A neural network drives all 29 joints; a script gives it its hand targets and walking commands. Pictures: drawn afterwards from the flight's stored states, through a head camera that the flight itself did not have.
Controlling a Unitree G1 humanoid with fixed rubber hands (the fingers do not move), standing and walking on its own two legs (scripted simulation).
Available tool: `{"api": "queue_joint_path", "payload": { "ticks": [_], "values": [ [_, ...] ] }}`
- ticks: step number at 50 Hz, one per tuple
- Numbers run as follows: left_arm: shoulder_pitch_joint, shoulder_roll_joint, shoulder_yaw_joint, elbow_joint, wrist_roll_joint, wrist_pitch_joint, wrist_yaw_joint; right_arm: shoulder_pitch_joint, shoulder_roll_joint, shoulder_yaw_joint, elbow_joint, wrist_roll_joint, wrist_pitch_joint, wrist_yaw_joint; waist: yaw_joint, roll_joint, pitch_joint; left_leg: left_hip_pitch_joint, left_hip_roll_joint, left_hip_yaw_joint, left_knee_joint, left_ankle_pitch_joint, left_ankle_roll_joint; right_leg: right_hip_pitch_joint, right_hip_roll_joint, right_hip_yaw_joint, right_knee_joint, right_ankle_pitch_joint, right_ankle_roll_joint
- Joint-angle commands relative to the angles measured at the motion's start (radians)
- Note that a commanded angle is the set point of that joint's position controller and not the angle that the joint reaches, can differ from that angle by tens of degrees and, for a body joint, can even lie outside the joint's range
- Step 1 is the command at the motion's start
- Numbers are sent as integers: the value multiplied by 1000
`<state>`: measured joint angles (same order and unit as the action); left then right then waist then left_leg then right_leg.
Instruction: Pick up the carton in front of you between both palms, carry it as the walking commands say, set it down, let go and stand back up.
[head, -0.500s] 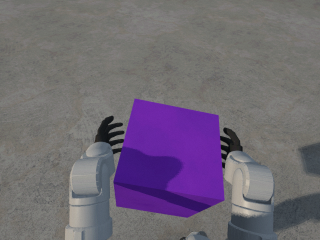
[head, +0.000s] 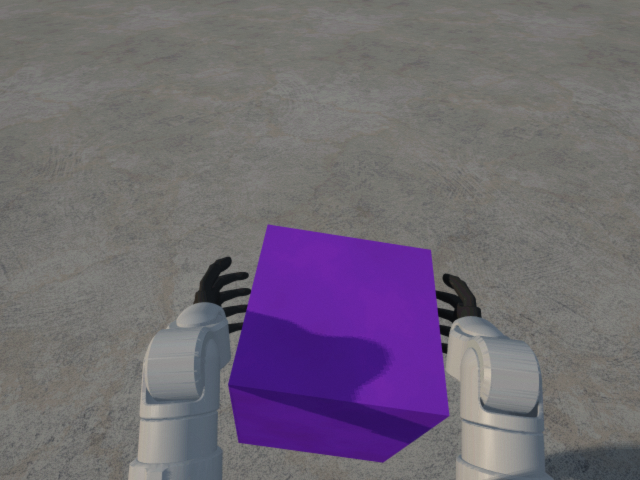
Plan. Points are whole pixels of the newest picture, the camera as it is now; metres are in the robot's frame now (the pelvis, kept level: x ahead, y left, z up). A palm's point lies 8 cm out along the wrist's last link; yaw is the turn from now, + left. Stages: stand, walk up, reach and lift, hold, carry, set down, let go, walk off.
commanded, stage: carry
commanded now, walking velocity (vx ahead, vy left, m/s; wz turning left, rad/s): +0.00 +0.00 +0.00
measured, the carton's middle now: (329, 351) +0.30 +0.01 +0.01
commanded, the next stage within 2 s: none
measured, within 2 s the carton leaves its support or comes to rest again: neither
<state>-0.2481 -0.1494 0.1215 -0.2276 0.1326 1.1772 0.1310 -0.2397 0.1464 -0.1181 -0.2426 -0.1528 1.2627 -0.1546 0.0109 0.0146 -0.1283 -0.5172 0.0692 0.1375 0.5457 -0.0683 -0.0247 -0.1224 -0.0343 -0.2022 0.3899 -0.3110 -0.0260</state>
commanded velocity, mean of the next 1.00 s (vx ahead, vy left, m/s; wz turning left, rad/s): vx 0.00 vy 0.00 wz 0.00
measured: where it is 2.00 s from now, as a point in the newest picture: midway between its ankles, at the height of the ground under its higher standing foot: outside the picture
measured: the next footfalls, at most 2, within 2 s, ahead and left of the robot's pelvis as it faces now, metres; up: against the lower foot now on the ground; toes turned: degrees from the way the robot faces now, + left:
left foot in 0.04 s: +0.19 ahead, +0.12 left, +0.00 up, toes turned +8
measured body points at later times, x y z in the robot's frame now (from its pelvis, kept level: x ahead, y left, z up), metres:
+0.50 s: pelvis +0.10 +0.00 -0.01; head +0.09 -0.01 +0.44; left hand +0.40 +0.13 +0.05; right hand +0.38 -0.17 +0.04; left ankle +0.15 +0.11 -0.74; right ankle -0.04 -0.09 -0.74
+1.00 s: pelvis +0.06 -0.01 -0.02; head +0.04 -0.01 +0.43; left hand +0.38 +0.12 +0.01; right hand +0.36 -0.18 +0.01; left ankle +0.15 +0.11 -0.74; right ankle -0.04 -0.09 -0.74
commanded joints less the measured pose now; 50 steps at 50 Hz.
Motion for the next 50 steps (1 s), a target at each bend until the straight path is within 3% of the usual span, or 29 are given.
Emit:
{"api": "queue_joint_path", "payload": {
  "ticks": [1, 2, 3, 4, 5, 7, 9, 11, 14, 17, 19, 21, 24, 26, 31, 36, 41, 46, 50],
  "values": [
    [-381, -969, -670, 48, -428, 53, -322, -514, 938, 702, -44, 458, -30, 321, -9, -105, -177, 247, -35, 58, -194, 229, 5, 23, -148, 14, 84, 546, -7],
    [-376, -965, -667, 64, -422, 53, -320, -516, 928, 697, -32, 459, -25, 327, -10, -93, -186, 361, 23, 21, -197, 310, 12, -41, -137, 17, 131, 466, 23],
    [-368, -961, -669, 71, -418, 54, -319, -523, 912, 687, -26, 458, -20, 332, -4, -7, -248, 514, 169, -111, -104, 672, 36, -127, -110, 30, 218, 244, 57],
    [-410, -962, -683, 47, -427, 62, -316, -524, 921, 678, 10, 450, -27, 334, -4, 115, -326, 676, 260, -222, -41, 847, 139, -224, -77, 87, 240, 12, 77],
    [-413, -965, -693, 33, -435, 68, -317, -475, 943, 668, 40, 448, -36, 335, -9, 194, -347, 660, 269, -274, -87, 756, 180, -236, -55, 92, 238, -125, 80],
    [-466, -1002, -716, 28, -456, 56, -322, -500, 995, 665, 41, 454, -50, 339, 3, 159, -335, 617, 225, -225, -118, 623, 156, -187, -43, 110, 87, -132, 71],
    [-485, -1036, -728, 32, -464, 33, -329, -514, 1025, 675, 40, 454, -72, 340, -4, 104, -323, 534, 159, -127, -73, 542, 96, -66, -66, 110, -27, 58, 72],
    [-479, -1049, -736, 37, -459, 5, -332, -536, 1035, 698, 23, 456, -99, 340, -10, 31, -345, 498, 131, -86, -15, 598, 92, -4, -89, 105, 73, 310, 73],
    [-443, -1042, -743, 48, -442, -38, -332, -532, 1028, 726, -3, 452, -139, 338, -15, 1, -388, 516, 112, -61, 31, 686, 103, -10, -91, 103, 137, 489, 74],
    [-382, -1033, -731, 87, -408, -77, -335, -492, 1018, 733, 17, 435, -172, 344, -18, 25, -389, 567, 118, -68, 28, 797, 118, -62, -71, 94, 139, 405, 80],
    [-352, -1032, -725, 100, -389, -101, -339, -468, 1011, 734, 33, 425, -193, 351, -12, 33, -355, 557, 121, -75, 21, 795, 118, -63, -62, 94, 56, 314, 79],
    [-335, -1018, -710, 118, -369, -126, -343, -447, 998, 725, 57, 411, -217, 356, -14, 3, -320, 476, 103, -65, 27, 663, 103, 8, -78, 99, 27, 430, 77],
    [-312, -987, -674, 157, -336, -171, -348, -425, 978, 703, 89, 384, -257, 359, -16, -85, -287, 306, 50, -10, 53, 363, 69, 118, -138, 109, 106, 807, 62],
    [-315, -977, -648, 174, -315, -205, -350, -434, 968, 688, 107, 368, -287, 363, -13, -107, -245, 275, 31, 12, 46, 257, 50, 101, -156, 109, 115, 882, 54],
    [-346, -942, -591, 199, -257, -302, -347, -421, 943, 637, 182, 304, -381, 366, -13, -59, -237, 349, 70, -14, 56, 374, 62, 20, -130, 81, 121, 666, 53],
    [-386, -900, -504, 281, -180, -399, -343, -401, 905, 521, 304, 203, -480, 361, -11, -39, -206, 325, 81, -21, 51, 255, 56, -11, -140, 88, 111, 524, 29],
    [-460, -894, -419, 404, -120, -502, -345, -462, 890, 425, 421, 129, -586, 359, -10, -26, -198, 341, 95, -34, 31, 243, 57, -56, -124, 92, 99, 350, 20],
    [-498, -926, -415, 461, -109, -552, -353, -492, 923, 409, 470, 118, -637, 364, -9, -21, -209, 346, 97, -39, 10, 204, 58, -74, -118, 103, 89, 260, 10],
    [-473, -943, -460, 423, -133, -533, -354, -468, 946, 457, 439, 147, -615, 365, -8, -22, -217, 342, 96, -38, -3, 192, 57, -78, -116, 106, 89, 239, 8]
  ]
}}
